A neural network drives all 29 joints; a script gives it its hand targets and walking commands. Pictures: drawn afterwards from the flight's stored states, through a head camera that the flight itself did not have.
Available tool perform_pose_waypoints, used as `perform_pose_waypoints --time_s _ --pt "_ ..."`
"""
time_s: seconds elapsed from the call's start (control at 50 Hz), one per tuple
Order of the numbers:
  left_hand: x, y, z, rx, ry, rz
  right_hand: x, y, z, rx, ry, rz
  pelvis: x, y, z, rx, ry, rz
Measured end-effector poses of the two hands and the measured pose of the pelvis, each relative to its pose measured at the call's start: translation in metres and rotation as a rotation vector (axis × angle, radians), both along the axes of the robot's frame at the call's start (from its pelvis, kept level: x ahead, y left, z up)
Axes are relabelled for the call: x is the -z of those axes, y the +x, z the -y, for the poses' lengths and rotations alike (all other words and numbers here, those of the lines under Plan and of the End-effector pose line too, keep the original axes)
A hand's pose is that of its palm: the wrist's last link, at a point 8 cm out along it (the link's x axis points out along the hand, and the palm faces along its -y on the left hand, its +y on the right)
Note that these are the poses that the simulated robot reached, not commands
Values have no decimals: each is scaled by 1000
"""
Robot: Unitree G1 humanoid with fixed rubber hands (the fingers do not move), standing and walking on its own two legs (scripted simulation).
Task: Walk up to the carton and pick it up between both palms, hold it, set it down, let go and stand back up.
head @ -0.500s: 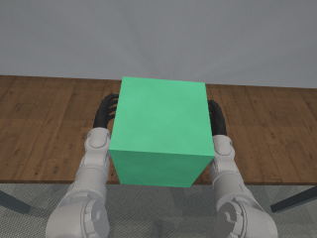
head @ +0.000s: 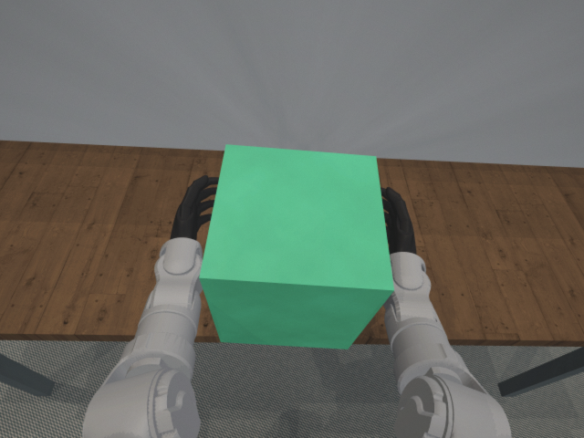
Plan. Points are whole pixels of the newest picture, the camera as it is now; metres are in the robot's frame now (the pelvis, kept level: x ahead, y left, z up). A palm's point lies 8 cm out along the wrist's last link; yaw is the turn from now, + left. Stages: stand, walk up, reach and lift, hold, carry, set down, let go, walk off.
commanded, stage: reach and lift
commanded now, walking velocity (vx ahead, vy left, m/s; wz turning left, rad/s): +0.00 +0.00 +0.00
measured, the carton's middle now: (292, 256) +0.38 +0.01 +0.00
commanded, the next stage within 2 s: none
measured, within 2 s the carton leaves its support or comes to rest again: leaves its support in 0.24 s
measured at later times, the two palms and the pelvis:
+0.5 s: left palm (175, 237) +0.37 +0.17 +0.05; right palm (391, 245) +0.38 -0.13 +0.05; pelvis -0.01 +0.00 +0.00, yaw +1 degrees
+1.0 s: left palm (171, 216) +0.37 +0.17 +0.10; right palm (409, 235) +0.36 -0.13 +0.10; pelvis -0.02 +0.00 +0.00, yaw +1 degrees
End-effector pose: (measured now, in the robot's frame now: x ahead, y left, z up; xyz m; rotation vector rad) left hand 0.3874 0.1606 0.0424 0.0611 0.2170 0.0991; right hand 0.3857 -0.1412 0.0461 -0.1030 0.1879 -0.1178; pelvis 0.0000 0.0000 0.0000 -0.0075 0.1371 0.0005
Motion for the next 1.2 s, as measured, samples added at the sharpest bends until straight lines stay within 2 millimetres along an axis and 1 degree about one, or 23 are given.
perform_pose_waypoints --time_s 0.3,0.5,0.62,0.78,0.9,1.12,1.2 --pt "-2 -4 -1 -3 1 19 -2 -4 -1 0 -8 25 0 -3 1 -3 -2 -6" --pt "-8 -18 -13 -38 7 43 -7 -8 -14 -27 3 53 -1 -9 3 -16 -4 2" --pt "-21 -24 -16 -48 7 64 -20 -12 -18 -34 7 74 -1 -14 3 -26 -5 25" --pt "-39 -24 -8 -22 -1 60 -35 -21 -9 -5 2 71 -2 -21 3 -23 -2 72" --pt "-53 -22 -4 -9 -4 55 -46 -23 -5 8 3 65 -2 -24 1 -14 0 108" --pt "-76 -23 -13 -24 -10 67 -66 -19 -14 -4 39 79 -2 -20 -4 -14 -1 146" --pt "-81 -25 -18 -32 -9 55 -71 -19 -19 -12 42 68 -2 -19 -5 -24 -1 171"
